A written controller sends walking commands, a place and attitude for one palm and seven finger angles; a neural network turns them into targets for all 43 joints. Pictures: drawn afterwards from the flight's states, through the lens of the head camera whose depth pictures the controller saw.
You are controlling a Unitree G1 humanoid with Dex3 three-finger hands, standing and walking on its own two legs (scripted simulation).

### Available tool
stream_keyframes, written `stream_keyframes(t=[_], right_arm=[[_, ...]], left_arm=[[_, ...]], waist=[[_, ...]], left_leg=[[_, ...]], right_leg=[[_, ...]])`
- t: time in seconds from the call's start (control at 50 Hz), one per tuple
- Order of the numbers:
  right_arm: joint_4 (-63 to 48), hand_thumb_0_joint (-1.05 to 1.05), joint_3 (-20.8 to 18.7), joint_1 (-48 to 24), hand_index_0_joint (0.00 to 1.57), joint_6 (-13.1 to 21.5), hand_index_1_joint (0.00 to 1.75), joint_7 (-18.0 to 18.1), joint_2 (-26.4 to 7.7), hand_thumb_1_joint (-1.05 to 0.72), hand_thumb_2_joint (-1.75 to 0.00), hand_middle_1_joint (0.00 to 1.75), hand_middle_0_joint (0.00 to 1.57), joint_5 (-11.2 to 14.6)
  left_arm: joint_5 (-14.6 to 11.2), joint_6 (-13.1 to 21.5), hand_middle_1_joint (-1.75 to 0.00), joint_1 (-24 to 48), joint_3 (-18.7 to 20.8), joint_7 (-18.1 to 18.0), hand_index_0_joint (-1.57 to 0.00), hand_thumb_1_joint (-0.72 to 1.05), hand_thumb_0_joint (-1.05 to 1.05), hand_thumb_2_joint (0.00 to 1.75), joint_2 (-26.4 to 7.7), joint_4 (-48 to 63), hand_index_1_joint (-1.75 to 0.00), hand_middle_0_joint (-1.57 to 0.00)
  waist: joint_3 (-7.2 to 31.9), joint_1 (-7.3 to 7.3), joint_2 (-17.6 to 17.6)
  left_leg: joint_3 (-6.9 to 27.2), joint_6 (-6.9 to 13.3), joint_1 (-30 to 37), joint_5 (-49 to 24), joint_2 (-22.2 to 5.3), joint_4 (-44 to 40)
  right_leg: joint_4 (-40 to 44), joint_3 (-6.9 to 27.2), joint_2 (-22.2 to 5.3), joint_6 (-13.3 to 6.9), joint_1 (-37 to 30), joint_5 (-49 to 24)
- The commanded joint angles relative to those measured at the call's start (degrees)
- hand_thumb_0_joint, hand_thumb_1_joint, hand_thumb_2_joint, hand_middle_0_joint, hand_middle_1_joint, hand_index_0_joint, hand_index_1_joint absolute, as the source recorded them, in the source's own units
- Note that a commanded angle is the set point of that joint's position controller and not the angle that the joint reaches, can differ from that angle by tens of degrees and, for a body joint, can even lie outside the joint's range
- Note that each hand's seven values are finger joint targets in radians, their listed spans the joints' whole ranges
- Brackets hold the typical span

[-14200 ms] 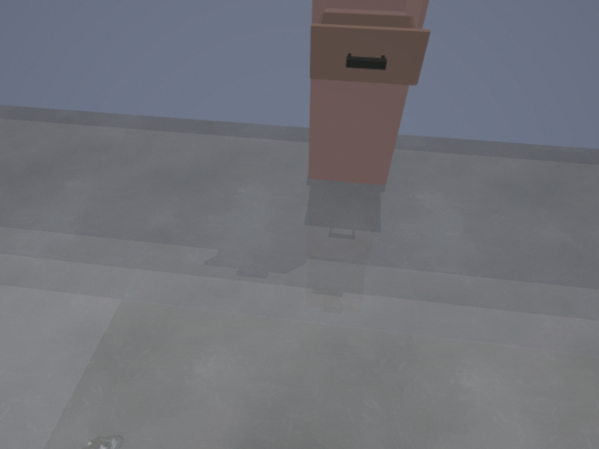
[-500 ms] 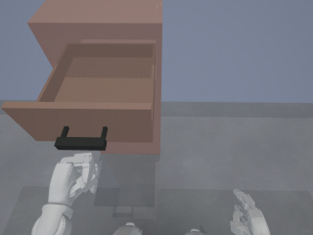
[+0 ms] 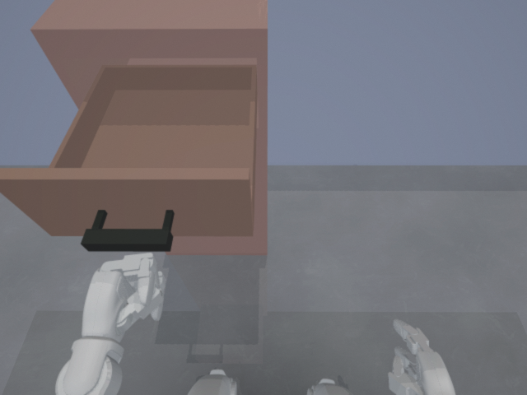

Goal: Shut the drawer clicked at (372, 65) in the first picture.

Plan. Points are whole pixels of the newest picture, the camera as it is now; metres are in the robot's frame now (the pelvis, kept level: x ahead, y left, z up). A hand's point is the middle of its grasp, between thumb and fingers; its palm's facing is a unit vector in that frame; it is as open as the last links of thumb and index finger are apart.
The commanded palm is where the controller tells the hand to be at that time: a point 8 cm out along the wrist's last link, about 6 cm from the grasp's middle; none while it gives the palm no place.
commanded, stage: bring the fist close to the handle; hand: left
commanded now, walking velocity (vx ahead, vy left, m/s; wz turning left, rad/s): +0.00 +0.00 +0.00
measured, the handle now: (132, 227) +0.34 +0.22 +0.05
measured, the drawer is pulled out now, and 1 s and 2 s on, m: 0.28 0.21 0.08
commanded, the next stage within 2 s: push the drawer shut in 0.04 s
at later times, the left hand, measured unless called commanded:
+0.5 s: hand (164, 275) +0.27 +0.15 +0.05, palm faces +0.01 -1.00 -0.06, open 3.1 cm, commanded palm +0.27 +0.21 +0.06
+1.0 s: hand (171, 233) +0.34 +0.16 +0.05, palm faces +0.01 -1.00 -0.05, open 3.2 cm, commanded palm +0.32 +0.22 +0.06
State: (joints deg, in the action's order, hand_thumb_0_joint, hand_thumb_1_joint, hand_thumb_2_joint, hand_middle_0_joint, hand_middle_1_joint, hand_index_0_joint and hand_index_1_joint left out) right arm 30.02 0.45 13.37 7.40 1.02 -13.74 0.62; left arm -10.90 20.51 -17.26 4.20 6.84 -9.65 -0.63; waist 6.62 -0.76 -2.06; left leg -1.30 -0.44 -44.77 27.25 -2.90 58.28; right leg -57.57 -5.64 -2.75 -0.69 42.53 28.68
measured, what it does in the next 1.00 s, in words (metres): stands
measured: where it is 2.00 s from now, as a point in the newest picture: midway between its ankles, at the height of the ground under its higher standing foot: outside the picture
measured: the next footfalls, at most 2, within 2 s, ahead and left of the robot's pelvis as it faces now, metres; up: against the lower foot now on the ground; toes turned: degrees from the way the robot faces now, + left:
none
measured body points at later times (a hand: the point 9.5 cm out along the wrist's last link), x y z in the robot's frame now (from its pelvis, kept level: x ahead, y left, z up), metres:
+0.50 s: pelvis -0.01 -0.01 +0.00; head +0.06 -0.02 +0.44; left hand +0.27 +0.21 +0.05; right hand +0.16 -0.25 -0.10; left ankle +0.01 +0.12 -0.67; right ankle +0.00 -0.11 -0.67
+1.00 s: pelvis -0.02 +0.00 +0.00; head +0.06 -0.01 +0.45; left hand +0.33 +0.21 +0.05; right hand +0.11 -0.25 -0.11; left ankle +0.01 +0.12 -0.67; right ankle -0.01 -0.11 -0.67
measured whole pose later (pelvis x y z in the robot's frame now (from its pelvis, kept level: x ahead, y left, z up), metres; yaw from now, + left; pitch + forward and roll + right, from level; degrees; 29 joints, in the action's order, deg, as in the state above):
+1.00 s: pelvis -0.02 +0.00 +0.00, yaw +0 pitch +14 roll +0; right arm 35.2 0.9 13.8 5.1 1.8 -14.5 1.1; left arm -10.1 21.7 11.9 9.1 7.2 -12.7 -28.2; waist 5.3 -2.5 -1.6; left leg -1.4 -0.6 -45.4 24.6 -3.0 56.3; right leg -56.1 -5.4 -2.4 -1.1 43.5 26.2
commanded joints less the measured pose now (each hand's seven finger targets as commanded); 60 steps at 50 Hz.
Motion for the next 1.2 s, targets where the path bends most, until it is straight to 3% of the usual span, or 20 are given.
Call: stream_keyframes(t=[0.0, 0.14, 0.18, 0.24, 0.28, 0.38, 0.42, 0.44, 0.48, 0.52, 0.72, 0.74, 0.84, 0.96, 1.02, 1.18], right_arm=[[-8.46, 0.00, -3.01, -1.98, 0.20, 3.23, 0.30, 1.01, -6.66, -0.90, -0.90, 0.30, 0.20, 0.36], [-8.60, 0.00, -2.86, -1.95, 0.20, 3.24, 0.30, 1.19, -6.85, -0.90, -0.90, 0.30, 0.20, 0.54], [-8.00, 0.00, -2.82, -1.98, 0.20, 2.92, 0.30, 1.48, -7.24, -0.90, -0.90, 0.30, 0.20, 0.47], [-7.94, 0.00, -2.74, -2.24, 0.20, 2.82, 0.30, 1.43, -6.82, -0.90, -0.90, 0.30, 0.20, 0.50], [-7.57, 0.00, -2.76, -2.01, 0.20, 2.54, 0.30, 1.47, -7.05, -0.90, -0.90, 0.30, 0.20, 0.50], [-6.55, 0.00, -2.57, -2.35, 0.20, 2.14, 0.30, 1.57, -7.11, -0.90, -0.90, 0.30, 0.20, 0.65], [-6.07, 0.00, -2.63, -2.25, 0.20, 2.26, 0.30, 1.51, -7.00, -0.90, -0.90, 0.30, 0.20, 0.61], [-5.76, 0.00, -2.55, -2.29, 0.20, 2.31, 0.30, 1.55, -7.11, -0.90, -0.90, 0.30, 0.20, 0.62], [-5.05, 0.00, -2.67, -2.32, 0.20, 2.33, 0.30, 1.76, -7.38, -0.90, -0.90, 0.30, 0.20, 0.61], [-4.54, 0.00, -2.73, -2.19, 0.20, 2.36, 0.30, 1.78, -7.33, -0.90, -0.90, 0.30, 0.20, 0.69], [-2.59, 0.00, -2.35, -1.76, 0.20, 1.79, 0.30, 2.18, -7.70, -0.90, -0.90, 0.30, 0.20, 0.98], [-2.37, 0.00, -2.44, -1.50, 0.20, 1.66, 0.30, 2.26, -7.83, -0.90, -0.90, 0.30, 0.20, 1.03], [-2.29, 0.00, -2.45, -0.51, 0.20, 1.17, 0.30, 1.96, -7.82, -0.90, -0.90, 0.30, 0.20, 0.85], [-1.68, 0.00, -2.56, 0.78, 0.20, 0.01, 0.30, 1.55, -8.10, -0.90, -0.90, 0.30, 0.20, 0.68], [-1.61, 0.00, -2.77, 1.39, 0.20, -0.39, 0.30, 1.26, -8.09, -0.90, -0.90, 0.30, 0.20, 0.63], [-0.38, 0.00, -2.99, 3.02, 0.20, -1.73, 0.30, 1.17, -8.52, -0.90, -0.90, 0.30, 0.20, 0.43]], left_arm=[[-0.62, 5.29, -1.60, 5.93, 3.36, -0.19, -1.40, 0.90, 0.00, 0.90, -5.43, 13.52, -1.60, -1.40], [-0.36, 4.53, -1.60, 7.92, 1.41, 0.00, -1.40, 0.90, 0.00, 0.90, -4.71, 12.73, -1.60, -1.40], [-0.18, 3.98, -1.60, 10.62, 3.68, -0.49, -1.40, 0.90, 0.00, 0.90, -6.99, 10.28, -1.60, -1.40], [-0.32, 3.91, -1.60, 12.58, 3.99, -0.60, -1.40, 0.90, 0.00, 0.90, -6.50, 10.16, -1.60, -1.40], [-0.42, 3.37, -1.60, 12.95, 5.32, -0.70, -1.40, 0.90, 0.00, 0.90, -7.62, 7.91, -1.60, -1.40], [-0.80, 3.37, -1.60, 19.89, 4.96, -0.24, -1.40, 0.90, 0.00, 0.90, -7.41, 5.42, -1.60, -1.40], [-0.98, 3.84, -1.60, 20.92, 4.91, -0.33, -1.40, 0.90, 0.00, 0.90, -6.91, 4.46, -1.60, -1.40], [-0.88, 3.99, -1.60, 23.35, 4.18, -0.26, -1.40, 0.90, 0.00, 0.90, -6.63, 3.85, -1.60, -1.40], [-0.74, 4.34, -1.60, 26.33, 5.21, -0.43, -1.40, 0.90, 0.00, 0.90, -8.07, 2.59, -1.60, -1.40], [-0.66, 4.63, -1.60, 27.98, 5.37, -0.30, -1.40, 0.90, 0.00, 0.90, -8.01, 1.25, -1.60, -1.40], [-0.69, 4.39, -1.60, 41.26, 5.88, -0.54, -1.40, 0.90, 0.00, 0.90, -9.18, -7.04, -1.60, -1.40], [-0.69, 4.40, -1.60, 41.38, 7.26, -0.68, -1.40, 0.90, 0.00, 0.90, -10.38, -8.44, -1.60, -1.40], [-0.72, 4.87, -1.60, 43.89, 8.65, -0.74, -1.40, 0.90, 0.00, 0.90, -11.22, -11.75, -1.60, -1.40], [-0.36, 5.77, -1.60, 47.72, 10.42, -0.74, -1.40, 0.90, 0.00, 0.90, -13.02, -16.68, -1.60, -1.40], [-0.36, 6.48, -1.60, 47.94, 11.10, -0.50, -1.40, 0.90, 0.00, 0.90, -13.39, -17.63, -1.60, -1.40], [-0.15, 7.26, -1.60, 54.29, 12.52, -0.25, -1.40, 0.90, 0.00, 0.90, -15.21, -21.67, -1.60, -1.40]], waist=[[13.46, -0.74, 1.83], [12.85, -1.52, 1.18], [11.43, -1.66, 3.45], [14.25, -0.77, 0.47], [14.30, -0.91, 2.52], [13.30, -1.85, 1.42], [14.17, -1.54, 1.32], [13.75, -2.17, 1.95], [13.84, -2.37, 2.74], [15.09, -2.09, 1.34], [15.15, -3.21, 1.98], [15.26, -2.81, 2.11], [17.12, -2.19, 2.20], [16.33, -2.55, 3.03], [17.26, -2.03, 0.95], [18.02, -3.24, 1.48]], left_leg=[[1.59, 1.41, 8.12, -14.88, 2.70, -6.75], [1.81, 1.45, 8.11, -13.05, 2.75, -6.53], [1.96, 1.59, 6.44, -11.85, 2.67, -6.29], [1.63, 1.37, 7.97, -13.39, 2.93, -6.68], [1.62, 1.48, 7.76, -14.27, 2.72, -6.76], [1.58, 1.48, 7.73, -13.59, 2.73, -6.86], [1.50, 1.39, 8.13, -12.96, 2.81, -6.96], [1.68, 1.41, 7.91, -12.36, 2.77, -6.92], [1.69, 1.61, 7.31, -11.59, 2.74, -6.67], [1.52, 1.47, 7.96, -11.85, 2.80, -6.83], [1.63, 1.53, 7.74, -8.48, 2.82, -7.83], [1.58, 1.48, 7.59, -8.50, 2.75, -7.97], [1.31, 1.40, 7.91, -9.94, 2.90, -8.60], [1.15, 1.31, 7.34, -10.37, 2.77, -9.06], [1.02, 1.20, 8.23, -11.95, 2.76, -9.21], [1.19, 1.27, 8.30, -13.26, 2.46, -8.83]], right_leg=[[7.37, 2.48, 2.40, 0.04, -8.17, -17.49], [7.69, 2.52, 2.33, 0.12, -6.62, -15.36], [8.14, 2.97, 2.40, 0.22, -6.27, -14.00], [7.70, 3.09, 2.18, -0.04, -8.01, -15.89], [8.04, 3.09, 2.27, 0.10, -8.74, -16.93], [8.58, 3.51, 2.12, 0.21, -8.07, -16.66], [8.78, 3.73, 2.06, 0.23, -8.19, -15.97], [8.86, 3.69, 2.01, 0.28, -7.61, -15.25], [9.17, 4.19, 1.99, 0.36, -7.48, -14.14], [9.04, 4.29, 1.83, 0.27, -7.88, -14.54], [10.65, 4.94, 1.74, 0.50, -7.39, -10.59], [10.83, 5.13, 1.75, 0.40, -7.76, -10.52], [10.80, 5.27, 1.74, 0.39, -9.92, -12.77], [10.81, 5.10, 1.97, 0.38, -10.00, -13.94], [10.35, 4.93, 2.10, 0.11, -10.39, -15.86], [9.61, 4.60, 2.51, 0.15, -9.27, -17.46]])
